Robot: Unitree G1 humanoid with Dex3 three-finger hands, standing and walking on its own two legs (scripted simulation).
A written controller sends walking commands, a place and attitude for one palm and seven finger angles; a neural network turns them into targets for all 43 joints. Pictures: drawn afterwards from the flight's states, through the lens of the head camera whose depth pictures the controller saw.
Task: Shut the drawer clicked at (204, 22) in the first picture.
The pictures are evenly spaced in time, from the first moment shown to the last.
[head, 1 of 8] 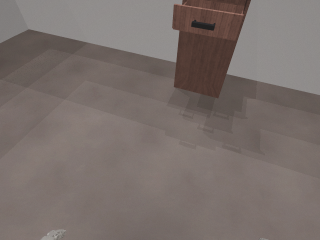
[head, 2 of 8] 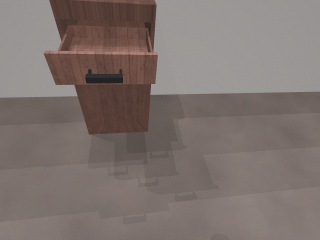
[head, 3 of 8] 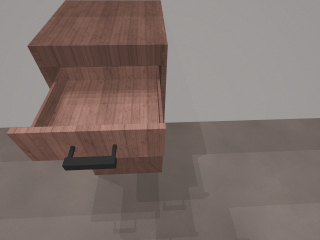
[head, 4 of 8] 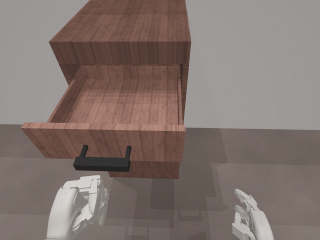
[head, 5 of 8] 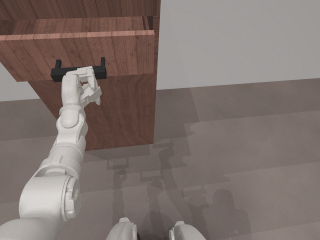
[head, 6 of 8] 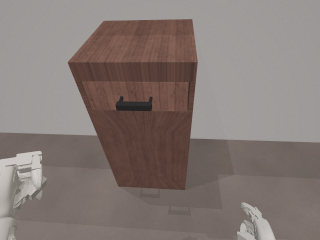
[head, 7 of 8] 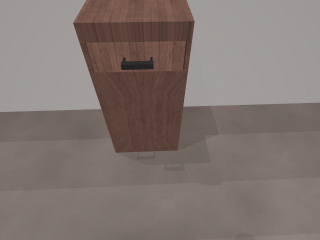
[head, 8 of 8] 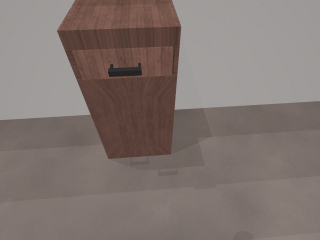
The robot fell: no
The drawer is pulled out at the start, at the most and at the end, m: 0.30 0.30 0.00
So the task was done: yes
